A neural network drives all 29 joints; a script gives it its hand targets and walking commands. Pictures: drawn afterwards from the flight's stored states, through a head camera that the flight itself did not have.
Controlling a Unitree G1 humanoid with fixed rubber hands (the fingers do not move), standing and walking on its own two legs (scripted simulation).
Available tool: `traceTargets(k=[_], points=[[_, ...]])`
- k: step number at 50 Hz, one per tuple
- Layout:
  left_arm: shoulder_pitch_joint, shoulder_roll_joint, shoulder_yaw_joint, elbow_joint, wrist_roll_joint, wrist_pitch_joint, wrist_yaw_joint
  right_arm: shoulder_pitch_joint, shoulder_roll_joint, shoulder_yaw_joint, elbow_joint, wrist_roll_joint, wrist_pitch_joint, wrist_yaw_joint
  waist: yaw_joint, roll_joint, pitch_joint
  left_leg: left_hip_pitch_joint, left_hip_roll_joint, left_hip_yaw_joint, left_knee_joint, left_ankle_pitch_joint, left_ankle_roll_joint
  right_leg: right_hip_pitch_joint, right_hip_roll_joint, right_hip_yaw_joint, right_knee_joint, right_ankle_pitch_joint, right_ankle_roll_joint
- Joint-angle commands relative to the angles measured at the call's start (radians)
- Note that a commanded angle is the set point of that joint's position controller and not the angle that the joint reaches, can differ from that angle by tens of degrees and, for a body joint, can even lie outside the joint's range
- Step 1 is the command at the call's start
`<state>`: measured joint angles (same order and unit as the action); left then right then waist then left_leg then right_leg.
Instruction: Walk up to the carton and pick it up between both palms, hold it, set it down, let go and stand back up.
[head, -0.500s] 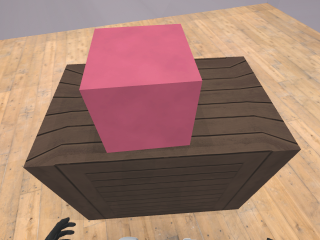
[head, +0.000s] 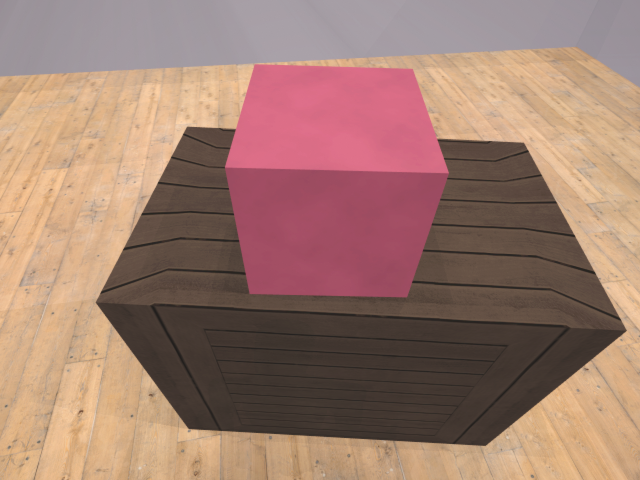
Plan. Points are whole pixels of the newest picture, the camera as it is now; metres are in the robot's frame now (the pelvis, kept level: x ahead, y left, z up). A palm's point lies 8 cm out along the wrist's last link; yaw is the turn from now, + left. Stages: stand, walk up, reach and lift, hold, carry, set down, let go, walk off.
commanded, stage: walk up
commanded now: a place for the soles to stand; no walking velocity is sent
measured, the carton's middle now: (331, 181) +0.57 +0.00 +0.05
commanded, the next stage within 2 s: reach and lift in 0.84 s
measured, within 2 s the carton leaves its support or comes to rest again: neither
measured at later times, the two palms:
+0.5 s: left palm out of the picture +0.12 +0.27 -0.10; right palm out of the picture +0.12 -0.26 -0.09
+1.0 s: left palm out of the picture +0.14 +0.27 -0.10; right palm (519, 474) +0.18 -0.26 -0.10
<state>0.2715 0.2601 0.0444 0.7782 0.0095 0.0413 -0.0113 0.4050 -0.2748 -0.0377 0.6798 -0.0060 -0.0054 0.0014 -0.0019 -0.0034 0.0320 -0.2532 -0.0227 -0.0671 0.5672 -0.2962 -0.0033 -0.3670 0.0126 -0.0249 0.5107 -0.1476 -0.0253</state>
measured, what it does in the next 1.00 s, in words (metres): stands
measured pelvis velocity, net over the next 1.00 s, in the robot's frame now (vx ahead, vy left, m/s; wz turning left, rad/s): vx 0.02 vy -0.01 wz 0.06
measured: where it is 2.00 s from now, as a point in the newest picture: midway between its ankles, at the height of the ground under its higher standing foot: outside the picture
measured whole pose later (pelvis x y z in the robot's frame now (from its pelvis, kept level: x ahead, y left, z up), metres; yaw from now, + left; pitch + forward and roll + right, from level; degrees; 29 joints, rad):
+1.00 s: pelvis +0.02 -0.01 -0.01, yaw +4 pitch -3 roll +0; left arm 0.14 0.26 0.09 0.52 0.03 0.30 0.02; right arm 0.14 -0.25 -0.08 0.82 -0.06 -0.17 0.04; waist 0.02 -0.01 0.12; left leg -0.27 0.05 0.00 0.68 -0.35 -0.03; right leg -0.35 0.02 -0.05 0.66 -0.26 -0.04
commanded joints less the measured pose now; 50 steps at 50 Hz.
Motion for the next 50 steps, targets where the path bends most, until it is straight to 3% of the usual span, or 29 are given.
traceTargets(k=[1, 4, 7, 13, 15, 16, 21, 42, 43, 44, 45, 46, 47, 49, 50], points=[[-0.028, 0.136, 0.033, -0.095, 0.001, -0.026, 0.004, 0.04, -0.144, -0.045, -0.071, 0.001, -0.022, -0.01, 0.001, -0.02, 0.015, -0.152, 0.095, -0.132, -0.157, -0.212, 0.051, 0.096, -0.108, 0.195, -0.123, -0.287, -0.012], [-0.036, 0.144, 0.023, -0.106, -0.007, -0.034, 0.003, 0.032, -0.141, -0.041, -0.082, 0.001, -0.024, -0.011, 0.006, -0.024, -0.027, -0.116, 0.084, -0.112, -0.132, -0.126, 0.05, 0.108, -0.13, 0.2, -0.114, -0.23, -0.035], [-0.048, 0.158, 0.021, -0.105, -0.009, -0.032, 0.004, 0.031, -0.144, -0.042, -0.093, 0.0, -0.022, -0.01, -0.002, -0.026, -0.005, -0.119, 0.087, -0.113, -0.127, -0.081, 0.051, 0.093, -0.132, 0.185, -0.102, -0.218, -0.036], [-0.041, 0.16, 0.01, -0.109, -0.008, -0.032, 0.002, 0.003, -0.157, -0.039, -0.113, 0.001, -0.022, -0.01, 0.017, 0.015, -0.016, -0.133, 0.1, -0.134, -0.133, -0.024, 0.054, 0.136, -0.121, 0.144, -0.058, -0.105, -0.031], [-0.052, 0.167, 0.007, -0.113, -0.008, -0.033, 0.002, 0.007, -0.158, -0.039, -0.118, 0.003, -0.022, -0.01, 0.01, -0.005, -0.022, -0.127, 0.1, -0.135, -0.123, 0.015, 0.053, 0.139, -0.124, 0.132, -0.043, -0.084, -0.034], [-0.054, 0.16, 0.004, -0.115, -0.008, -0.033, 0.002, 0.002, -0.162, -0.038, -0.122, 0.001, -0.022, -0.01, 0.016, 0.019, -0.034, -0.12, 0.098, -0.133, -0.119, 0.024, 0.053, 0.155, -0.125, 0.137, -0.043, -0.071, -0.036], [-0.067, 0.167, -0.001, -0.122, -0.007, -0.033, 0.001, -0.009, -0.161, -0.038, -0.136, 0.004, -0.018, -0.009, 0.008, 0.01, -0.063, -0.103, 0.089, -0.127, -0.09, 0.094, 0.052, 0.165, -0.135, 0.115, -0.031, -0.016, -0.04], [-0.111, 0.191, -0.009, -0.134, -0.009, -0.026, -0.002, -0.042, -0.176, -0.045, -0.177, -0.001, -0.013, -0.005, 0.01, -0.008, -0.044, -0.132, 0.074, -0.166, -0.079, 0.062, 0.054, 0.171, -0.156, 0.074, -0.034, -0.082, -0.039], [-0.401, 0.129, 0.052, -0.342, 0.018, 0.112, 0.046, -0.416, -0.087, -0.089, 0.025, -0.08, -0.152, 0.005, 0.015, 0.254, -0.087, -0.437, 0.18, 0.093, -0.138, -0.312, 0.098, 0.381, 0.068, -0.08, 0.173, -0.121, -0.012], [-0.237, 0.055, 0.031, -0.277, 0.046, 0.193, 0.035, -0.338, -0.173, -0.135, 0.144, -0.089, -0.181, 0.034, 0.0, 0.147, 0.042, -0.73, 0.153, 0.145, -0.167, -0.217, 0.093, 0.605, 0.05, -0.035, 0.259, -0.016, -0.008], [-0.252, 0.107, 0.074, -0.33, 0.059, 0.212, 0.033, -0.328, -0.148, -0.119, 0.122, -0.077, -0.211, 0.039, 0.012, 0.075, -0.038, -0.635, 0.147, 0.164, -0.094, -0.138, 0.093, 0.575, 0.031, -0.032, 0.237, -0.031, -0.009], [-0.254, 0.128, 0.065, -0.377, 0.035, 0.24, 0.036, -0.354, -0.137, -0.113, 0.091, -0.063, -0.224, 0.043, 0.005, -0.038, -0.097, -0.428, 0.105, 0.161, -0.052, -0.095, 0.054, 0.426, -0.002, -0.012, 0.149, -0.095, -0.012], [-0.226, 0.137, 0.06, -0.393, 0.016, 0.254, 0.036, -0.317, -0.115, -0.092, 0.047, -0.057, -0.23, 0.037, 0.006, -0.071, -0.061, -0.341, 0.094, 0.159, -0.058, -0.084, 0.055, 0.366, -0.006, -0.001, 0.089, -0.119, -0.01], [-0.156, 0.151, 0.099, -0.43, 0.021, 0.256, 0.039, -0.254, -0.114, -0.066, 0.014, -0.044, -0.226, 0.031, 0.022, -0.08, -0.077, -0.309, 0.067, 0.169, -0.113, -0.014, 0.06, 0.465, -0.015, 0.042, 0.033, -0.054, 0.01], [-0.135, 0.147, 0.115, -0.445, 0.03, 0.256, 0.04, -0.234, -0.11, -0.059, 0.003, -0.036, -0.217, 0.031, 0.022, -0.088, -0.094, -0.285, 0.051, 0.169, -0.129, -0.012, 0.057, 0.493, -0.027, 0.071, 0.001, -0.091, 0.018]])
